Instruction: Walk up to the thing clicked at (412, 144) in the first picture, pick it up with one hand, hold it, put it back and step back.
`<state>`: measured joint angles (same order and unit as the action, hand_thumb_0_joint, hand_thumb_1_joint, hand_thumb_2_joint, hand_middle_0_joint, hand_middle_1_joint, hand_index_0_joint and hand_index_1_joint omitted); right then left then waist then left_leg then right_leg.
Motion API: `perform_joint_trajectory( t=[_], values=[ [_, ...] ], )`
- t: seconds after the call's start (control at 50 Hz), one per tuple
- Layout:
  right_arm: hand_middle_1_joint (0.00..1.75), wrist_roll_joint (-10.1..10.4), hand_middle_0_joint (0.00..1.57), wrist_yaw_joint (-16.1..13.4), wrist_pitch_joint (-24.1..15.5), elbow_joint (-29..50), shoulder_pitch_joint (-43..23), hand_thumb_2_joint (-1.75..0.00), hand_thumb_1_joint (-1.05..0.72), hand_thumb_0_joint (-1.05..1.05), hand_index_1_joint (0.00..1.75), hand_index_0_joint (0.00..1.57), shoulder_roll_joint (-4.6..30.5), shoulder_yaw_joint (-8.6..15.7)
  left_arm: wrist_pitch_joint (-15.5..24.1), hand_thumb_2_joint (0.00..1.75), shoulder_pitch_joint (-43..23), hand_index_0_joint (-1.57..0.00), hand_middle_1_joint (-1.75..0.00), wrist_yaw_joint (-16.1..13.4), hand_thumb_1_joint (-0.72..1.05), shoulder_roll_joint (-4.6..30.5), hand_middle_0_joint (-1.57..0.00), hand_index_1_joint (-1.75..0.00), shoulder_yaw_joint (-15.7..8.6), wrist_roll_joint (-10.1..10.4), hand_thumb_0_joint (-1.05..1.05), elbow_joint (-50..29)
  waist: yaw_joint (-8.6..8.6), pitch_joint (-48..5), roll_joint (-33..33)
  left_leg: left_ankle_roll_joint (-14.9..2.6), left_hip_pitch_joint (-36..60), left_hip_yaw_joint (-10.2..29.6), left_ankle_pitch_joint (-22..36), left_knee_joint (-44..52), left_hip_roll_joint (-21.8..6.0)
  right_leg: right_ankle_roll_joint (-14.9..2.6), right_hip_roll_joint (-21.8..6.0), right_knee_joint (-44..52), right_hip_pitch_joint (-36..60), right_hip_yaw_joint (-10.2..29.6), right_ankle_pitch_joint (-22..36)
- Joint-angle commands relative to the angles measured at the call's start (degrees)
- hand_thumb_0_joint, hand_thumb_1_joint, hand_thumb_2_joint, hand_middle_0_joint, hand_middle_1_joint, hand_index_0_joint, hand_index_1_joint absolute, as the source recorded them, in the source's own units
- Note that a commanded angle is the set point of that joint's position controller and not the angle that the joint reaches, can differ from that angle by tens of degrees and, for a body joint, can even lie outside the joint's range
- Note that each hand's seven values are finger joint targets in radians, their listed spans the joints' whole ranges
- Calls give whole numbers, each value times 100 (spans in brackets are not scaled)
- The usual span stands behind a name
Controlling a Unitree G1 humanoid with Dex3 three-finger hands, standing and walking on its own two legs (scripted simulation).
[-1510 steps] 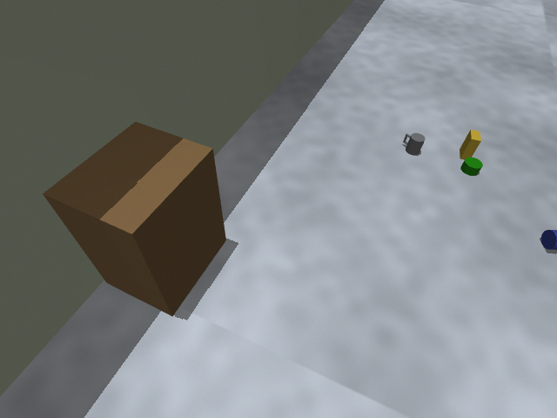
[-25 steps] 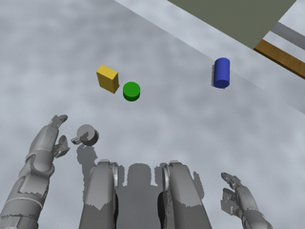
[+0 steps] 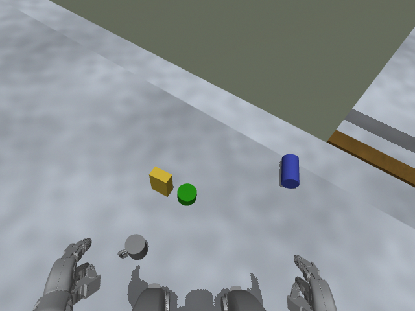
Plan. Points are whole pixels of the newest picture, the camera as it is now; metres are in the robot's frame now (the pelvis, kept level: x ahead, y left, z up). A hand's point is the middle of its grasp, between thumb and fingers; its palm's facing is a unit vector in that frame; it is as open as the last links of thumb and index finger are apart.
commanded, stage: home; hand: left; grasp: from above
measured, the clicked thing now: (132, 249) +0.41 +0.23 -0.63
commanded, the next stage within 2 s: none
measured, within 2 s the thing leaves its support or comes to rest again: neither
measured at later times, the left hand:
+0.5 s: hand (82, 301) +0.17 +0.18 -0.01, palm faces +0.09 -0.98 -0.20, open 7.4 cm
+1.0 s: hand (86, 298) +0.17 +0.18 -0.01, palm faces +0.07 -0.98 -0.21, open 7.4 cm
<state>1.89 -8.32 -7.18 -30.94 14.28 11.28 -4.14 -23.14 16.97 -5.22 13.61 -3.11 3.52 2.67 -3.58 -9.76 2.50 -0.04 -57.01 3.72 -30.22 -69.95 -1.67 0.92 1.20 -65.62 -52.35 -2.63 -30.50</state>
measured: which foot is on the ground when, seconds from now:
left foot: down 0.00-1.00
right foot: down 0.00-1.00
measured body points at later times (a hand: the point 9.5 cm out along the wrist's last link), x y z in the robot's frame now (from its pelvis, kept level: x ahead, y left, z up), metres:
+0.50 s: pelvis +0.02 +0.00 +0.04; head +0.03 +0.01 +0.49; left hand +0.16 +0.24 +0.01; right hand +0.20 -0.23 -0.01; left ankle +0.03 +0.11 -0.64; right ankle +0.01 -0.14 -0.64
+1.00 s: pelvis +0.01 +0.00 +0.04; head +0.03 +0.00 +0.49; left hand +0.17 +0.23 +0.01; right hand +0.17 -0.25 -0.03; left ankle +0.03 +0.11 -0.64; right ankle +0.01 -0.14 -0.64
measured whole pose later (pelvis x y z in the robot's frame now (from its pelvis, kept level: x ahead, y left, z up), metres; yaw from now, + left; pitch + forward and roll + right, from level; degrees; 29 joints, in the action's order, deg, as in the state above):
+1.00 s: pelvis +0.01 +0.00 +0.04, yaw +1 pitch +9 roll -3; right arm 0.5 -10.4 -13.4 -31.2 17.1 12.9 -2.4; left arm -25.7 28.1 -1.5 12.9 -1.7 3.1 -6.7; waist -1.9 -8.6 2.9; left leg 0.1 -39.8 3.1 -26.9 -57.5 -1.4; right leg 0.7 0.8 -53.5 -35.5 -2.1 -27.2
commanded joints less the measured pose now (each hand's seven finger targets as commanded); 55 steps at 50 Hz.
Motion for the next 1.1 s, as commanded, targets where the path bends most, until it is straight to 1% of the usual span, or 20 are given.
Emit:
perform_joint_trajectory(
  t=[0.0, 0.04, 0.12, 0.16, 0.26, 0.34, 0.48, 0.5, 0.54, 0.58, 0.62, 0.66, 0.78, 0.84, 0.88, 0.92, 0.96, 0.98, 1.04, 1.08],
  values=[
    [30, -27, 20, -212, -401, 969, -15, -90, -90, 0, 30, 20, 717, 400, 158, 90, 429, -20, -30, 8, 90, 516, -20, -30, -239, -21, 0, -1585, 35, -1148, 245, -49, 2014, -21, 1698, 1655, 94, -167, 89, 1445, 1302, -102, 1628],
    [30, -40, 20, -241, -458, 995, 25, -90, -90, 0, 30, 20, 699, 401, 92, 90, 826, -20, -30, 31, 90, 460, -20, -30, -236, 5, 0, -1729, 91, -996, 197, -40, 2153, -19, 1734, 1832, 96, -164, 100, 1620, 1478, -130, 1644],
    [30, -69, 20, -283, -571, 1076, 40, -90, -90, 0, 30, 20, 741, 443, 8, 90, 1028, -20, -30, 111, 90, 463, -20, -30, -192, -23, 0, -2065, 29, -776, 97, -67, 2362, -38, 1884, 2009, 108, -155, 106, 1857, 1694, -151, 1764],
    [30, -84, 20, -286, -618, 1082, 5, -90, -90, 0, 30, 20, 737, 451, -29, 90, 1243, -20, -30, 164, 90, 398, -20, -30, -156, -24, 0, -1980, 71, -509, 13, -79, 2341, -50, 1771, 2117, 117, -141, 113, 1973, 1717, -178, 1661],
    [30, -126, 20, -286, -751, 1077, -46, -90, -90, 0, 30, 20, 812, 494, -27, 90, 1095, -20, -30, 306, 90, 422, -20, -30, -131, -48, 0, -2034, 43, -180, 17, -64, 2362, -6, 1449, 2305, 104, -127, 94, 2085, 1650, -196, 1343],
    [30, -136, 20, -272, -843, 1067, -119, -90, -90, 0, 30, 20, 841, 499, 15, 90, 935, -20, -30, 363, 90, 500, -20, -30, -206, -69, 0, -2027, 74, -116, 30, -81, 2340, -45, 1219, 2337, 135, -117, 80, 2148, 1653, -177, 1148],
    [30, -153, 20, -274, -913, 1021, -145, -90, -90, 0, 30, 20, 819, 481, 51, 89, 922, -20, -30, 361, 89, 532, -20, -30, -203, -119, 0, -2087, 93, -336, 111, -88, 2511, -124, 1478, 2227, 171, -114, 50, 2112, 1790, -116, 1409],
    [30, -163, 20, -277, -926, 1009, -156, -90, -90, 0, 30, 20, 822, 490, 70, 90, 926, -20, -30, 348, 90, 555, -20, -30, -230, -120, 0, -2146, 91, -484, 116, -84, 2549, -118, 1551, 2208, 173, -114, 51, 2101, 1858, -111, 1475],
    [30, -163, 20, -277, -934, 984, -174, -90, -90, 0, 30, 20, 819, 477, 64, 90, 983, -20, -30, 348, 90, 511, -20, -30, -195, -118, 0, -1998, 100, -353, 27, -92, 2479, -104, 1524, 2210, 169, -110, 51, 2098, 1825, -117, 1459],
    [30, -162, 20, -284, -934, 994, -164, -90, -90, 0, 30, 20, 814, 481, 65, 90, 990, -20, -30, 344, 89, 505, -20, -30, -162, -115, 0, -2039, 93, -440, 22, -95, 2495, -115, 1544, 2187, 180, -106, 43, 2113, 1842, -100, 1494],
    [30, -163, 20, -286, -937, 971, -194, -90, -90, 0, 30, 20, 815, 474, 70, 90, 974, -20, -30, 346, 89, 521, -20, -30, -185, -121, 0, -2013, 116, -269, 35, -92, 2420, -101, 1316, 2258, 167, -107, 56, 2132, 1772, -119, 1286],
    [30, -154, 20, -288, -945, 969, -213, -90, -90, 0, 30, 20, 810, 479, 70, 90, 966, -20, -30, 350, 89, 533, -20, -30, -210, -115, 0, -2074, 142, -313, 138, -69, 2458, -68, 1252, 2314, 141, -125, 68, 2105, 1765, -130, 1193],
    [30, -155, 20, -308, -964, 935, -158, -90, -90, 0, 30, 20, 821, 502, 63, 90, 1009, -20, -30, 341, 90, 507, -20, -30, -183, -106, 0, -2038, 147, -381, 30, -69, 2464, -80, 1590, 2214, 132, -129, 68, 2036, 1804, -130, 1462],
    [30, -163, 20, -304, -975, 943, -149, -90, -90, 0, 30, 20, 816, 500, 62, 90, 999, -20, -30, 353, 90, 498, -20, -30, -188, -91, 0, -2012, 137, -364, 51, -71, 2427, -68, 1427, 2233, 137, -125, 66, 2064, 1773, -113, 1337],
    [30, -151, 20, -308, -970, 930, -159, -90, -90, 0, 30, 20, 834, 503, 53, 90, 1031, -20, -30, 349, 90, 543, -20, -30, -237, -94, 0, -2024, 189, -320, 32, -76, 2420, -98, 1278, 2271, 136, -121, 64, 2090, 1748, -109, 1196],
    [30, -153, 20, -310, -979, 960, -157, -90, -90, 0, 30, 20, 821, 506, 47, 90, 1025, -20, -30, 348, 90, 524, -20, -30, -207, -86, 0, -2089, 142, -459, -51, -89, 2435, -118, 1467, 2190, 151, -105, 54, 2099, 1839, -97, 1390],
    [30, -143, 20, -310, -978, 947, -144, -90, -90, 0, 30, 20, 820, 493, 24, 90, 1030, -20, -30, 354, 90, 497, -20, -30, -176, -87, 0, -2015, 160, -298, -35, -94, 2381, -139, 1340, 2209, 155, -105, 48, 2109, 1747, -83, 1277],
    [30, -145, 20, -314, -972, 950, -150, -90, -90, 0, 30, 20, 825, 506, 34, 90, 986, -20, -30, 345, 90, 576, -20, -30, -243, -96, 0, -2131, 175, -379, 40, -83, 2424, -140, 1380, 2204, 153, -113, 45, 2096, 1770, -86, 1308],
    [30, -157, 20, -298, -977, 925, -148, -90, -90, 0, 30, 20, 833, 508, 32, 90, 993, -20, -30, 369, 90, 488, -20, -30, -175, -94, 0, -1992, 134, -266, 30, -77, 2393, -92, 1222, 2277, 131, -113, 66, 2072, 1725, -102, 1164],
    [30, -148, 20, -302, -971, 933, -163, -90, -90, 0, 30, 20, 844, 517, 31, 90, 986, -20, -30, 368, 90, 534, -20, -30, -213, -96, 0, -2024, 142, -316, 137, -62, 2429, -74, 1212, 2301, 119, -121, 74, 2060, 1681, -103, 1153]
  ],
)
